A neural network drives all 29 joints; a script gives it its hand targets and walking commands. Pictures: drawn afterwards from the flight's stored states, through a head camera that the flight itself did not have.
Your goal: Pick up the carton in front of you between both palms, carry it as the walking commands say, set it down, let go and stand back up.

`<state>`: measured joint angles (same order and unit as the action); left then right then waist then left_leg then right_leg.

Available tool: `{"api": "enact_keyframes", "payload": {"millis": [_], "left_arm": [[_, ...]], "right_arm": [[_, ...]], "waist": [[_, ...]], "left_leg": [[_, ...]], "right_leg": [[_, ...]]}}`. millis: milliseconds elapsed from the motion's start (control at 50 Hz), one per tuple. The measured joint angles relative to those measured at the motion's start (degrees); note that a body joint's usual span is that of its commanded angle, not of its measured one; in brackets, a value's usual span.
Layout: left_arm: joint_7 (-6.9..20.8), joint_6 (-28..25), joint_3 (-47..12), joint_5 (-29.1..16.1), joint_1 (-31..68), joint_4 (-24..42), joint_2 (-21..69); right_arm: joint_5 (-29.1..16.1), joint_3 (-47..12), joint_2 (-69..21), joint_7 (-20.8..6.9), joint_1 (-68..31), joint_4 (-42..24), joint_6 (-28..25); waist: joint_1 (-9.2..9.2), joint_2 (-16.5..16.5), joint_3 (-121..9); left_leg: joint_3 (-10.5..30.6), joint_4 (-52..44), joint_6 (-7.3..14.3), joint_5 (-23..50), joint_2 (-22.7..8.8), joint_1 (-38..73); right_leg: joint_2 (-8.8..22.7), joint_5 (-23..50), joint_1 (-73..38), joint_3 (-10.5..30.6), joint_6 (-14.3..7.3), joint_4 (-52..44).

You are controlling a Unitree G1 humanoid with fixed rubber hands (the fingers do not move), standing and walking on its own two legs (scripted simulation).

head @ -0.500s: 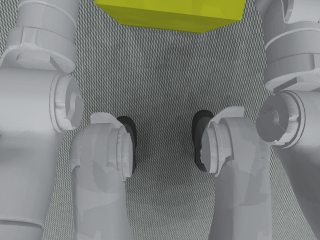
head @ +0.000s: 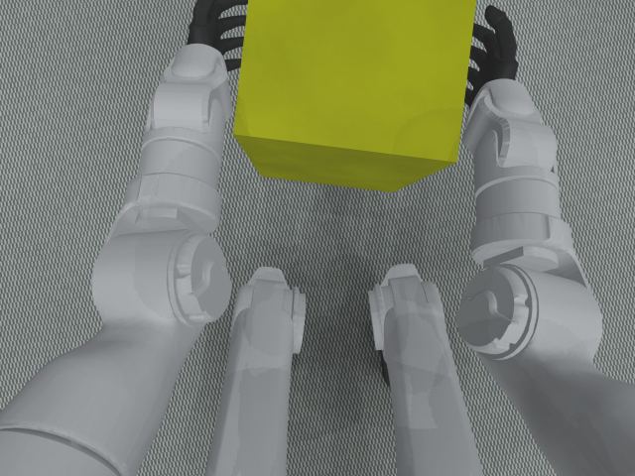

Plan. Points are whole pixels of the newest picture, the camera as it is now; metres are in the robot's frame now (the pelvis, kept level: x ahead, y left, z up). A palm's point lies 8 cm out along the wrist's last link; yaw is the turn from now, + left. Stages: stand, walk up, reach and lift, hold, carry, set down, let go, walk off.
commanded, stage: reach and lift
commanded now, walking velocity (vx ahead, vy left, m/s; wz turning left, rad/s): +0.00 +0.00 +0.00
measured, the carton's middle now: (343, 91) +0.54 -0.01 -0.14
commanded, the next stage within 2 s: none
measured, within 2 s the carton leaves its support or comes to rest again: neither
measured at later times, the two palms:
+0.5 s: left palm (152, 24) +0.50 +0.14 +0.07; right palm (578, 53) +0.48 -0.16 +0.07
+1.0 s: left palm out of the picture +0.44 +0.14 +0.22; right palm out of the picture +0.43 -0.16 +0.22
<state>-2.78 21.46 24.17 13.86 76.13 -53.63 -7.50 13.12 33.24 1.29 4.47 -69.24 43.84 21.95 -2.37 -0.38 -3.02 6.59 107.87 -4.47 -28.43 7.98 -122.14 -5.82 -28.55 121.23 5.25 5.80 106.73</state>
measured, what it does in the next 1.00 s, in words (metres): rises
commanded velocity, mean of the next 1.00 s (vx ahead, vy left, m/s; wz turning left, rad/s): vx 0.00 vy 0.00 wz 0.00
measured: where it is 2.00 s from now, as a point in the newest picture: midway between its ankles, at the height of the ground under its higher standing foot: (328, 357)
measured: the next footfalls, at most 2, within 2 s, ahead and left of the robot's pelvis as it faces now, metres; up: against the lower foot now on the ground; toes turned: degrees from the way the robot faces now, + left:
none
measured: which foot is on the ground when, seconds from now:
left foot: down 0.00-1.00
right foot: down 0.00-1.00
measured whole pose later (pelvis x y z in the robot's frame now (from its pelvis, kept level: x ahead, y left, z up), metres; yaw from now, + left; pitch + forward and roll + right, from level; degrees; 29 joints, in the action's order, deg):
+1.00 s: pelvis +0.08 +0.00 +0.25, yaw +0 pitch +22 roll +0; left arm -2.9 19.4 19.3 12.0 28.2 -34.4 6.4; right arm 10.9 20.5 -6.8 2.9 -27.1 33.1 19.8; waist -0.9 -0.1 -11.1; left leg 8.1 57.3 -1.9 -23.2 4.7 -55.8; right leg -4.2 -22.8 55.7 8.1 2.7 56.6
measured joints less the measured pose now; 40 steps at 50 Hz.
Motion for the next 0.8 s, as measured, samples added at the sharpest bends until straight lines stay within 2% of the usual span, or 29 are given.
{"api": "enact_keyframes", "payload": {"millis": [100,340,800], "left_arm": [[0.7,0.5,1.6,1.9,-2.2,2.9,1.6],[0.3,2.9,-1.1,-1.6,-13.7,13.4,5.2],[-0.1,-1.6,-2.7,-1.6,-37.8,15.8,11.8]], "right_arm": [[1.3,0.1,-0.7,-0.8,1.3,-2.2,1.0],[-1.8,-4.9,-2.8,-0.3,11.1,-10.2,3.3],[-1.9,-9.8,-6.8,-1.1,32.9,-8.7,-1.6]], "waist": [[0.22,-0.1,-1.4],[0.92,0.1,-5.7],[1.27,0.1,-9.8]], "left_leg": [[0.1,-4.6,0.0,1.6,-0.2,2.4],[0.1,-12.5,0.2,0.9,-1.1,11.5],[1.1,-36.9,2.0,2.2,-2.4,47.5]], "right_leg": [[-0.2,1.7,-2.1,0.4,0.0,-4.4],[-0.4,1.4,-10.8,1.1,-0.6,-12.2],[0.9,2.8,-46.8,2.2,-2.3,-36.5]]}}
